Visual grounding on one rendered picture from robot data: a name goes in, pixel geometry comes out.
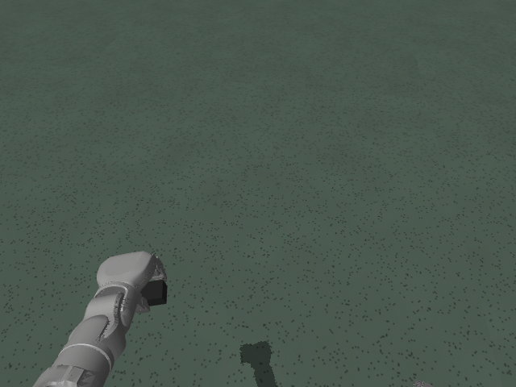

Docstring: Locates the small box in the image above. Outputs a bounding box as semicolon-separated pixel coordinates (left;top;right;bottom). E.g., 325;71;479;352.
140;280;168;306

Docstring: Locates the left robot arm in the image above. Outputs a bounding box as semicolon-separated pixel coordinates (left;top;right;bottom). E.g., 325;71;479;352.
32;281;139;387

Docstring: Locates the left robot hand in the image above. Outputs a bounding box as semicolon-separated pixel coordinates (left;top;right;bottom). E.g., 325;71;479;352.
97;251;167;314

